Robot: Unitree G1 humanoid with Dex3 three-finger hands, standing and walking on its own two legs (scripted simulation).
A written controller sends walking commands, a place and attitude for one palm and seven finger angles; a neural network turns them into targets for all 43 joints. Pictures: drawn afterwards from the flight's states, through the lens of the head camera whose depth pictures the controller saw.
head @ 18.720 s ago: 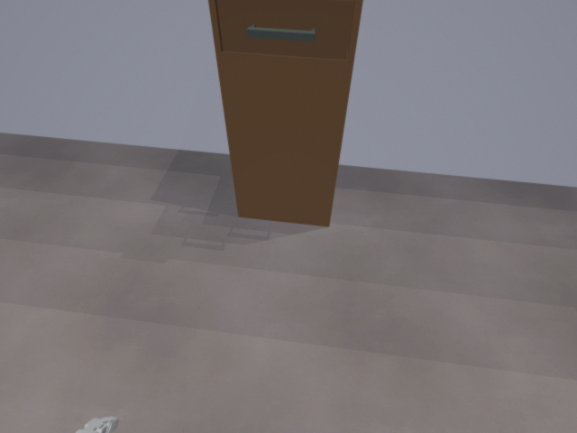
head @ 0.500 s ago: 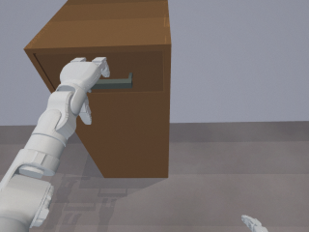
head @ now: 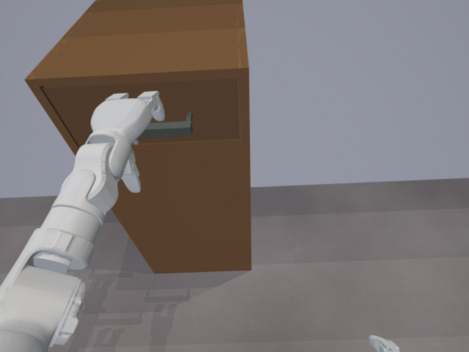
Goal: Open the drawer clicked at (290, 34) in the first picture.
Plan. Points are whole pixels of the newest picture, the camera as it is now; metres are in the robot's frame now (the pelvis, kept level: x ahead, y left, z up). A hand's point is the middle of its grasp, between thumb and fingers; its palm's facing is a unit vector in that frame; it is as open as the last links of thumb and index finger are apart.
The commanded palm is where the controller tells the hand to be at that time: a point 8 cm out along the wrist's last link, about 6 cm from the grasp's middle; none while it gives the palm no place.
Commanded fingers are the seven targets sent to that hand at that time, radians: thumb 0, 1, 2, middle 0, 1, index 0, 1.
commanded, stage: re-aim the fingers above the handle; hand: left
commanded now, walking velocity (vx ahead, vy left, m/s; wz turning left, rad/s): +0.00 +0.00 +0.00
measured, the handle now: (147, 124) +0.54 +0.21 +0.10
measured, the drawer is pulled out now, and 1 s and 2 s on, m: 0.00 0.00 0.00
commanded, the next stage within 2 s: lower the fingers behind the handle in 1.42 s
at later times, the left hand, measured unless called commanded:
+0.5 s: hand (143, 130) +0.46 +0.18 +0.15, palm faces +0.06 -0.07 -1.00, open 13.8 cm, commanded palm +0.43 +0.22 +0.22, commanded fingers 0.00 -0.50 0.30 -0.30 -1.20 -0.30 -1.20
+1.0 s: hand (149, 122) +0.45 +0.16 +0.18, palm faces +0.18 -0.08 -0.98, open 13.8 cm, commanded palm +0.42 +0.22 +0.22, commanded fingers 0.00 -0.50 0.30 -0.30 -1.20 -0.30 -1.20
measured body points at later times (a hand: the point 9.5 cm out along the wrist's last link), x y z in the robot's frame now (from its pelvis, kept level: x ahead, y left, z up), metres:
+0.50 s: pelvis +0.00 +0.01 +0.00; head +0.03 -0.01 +0.45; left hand +0.45 +0.18 +0.21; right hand +0.11 -0.24 -0.13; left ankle +0.00 +0.10 -0.73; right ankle -0.04 -0.10 -0.73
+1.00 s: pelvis -0.01 +0.01 +0.00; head +0.01 -0.02 +0.45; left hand +0.43 +0.16 +0.23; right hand +0.15 -0.24 -0.12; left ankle +0.00 +0.10 -0.73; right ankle -0.04 -0.10 -0.73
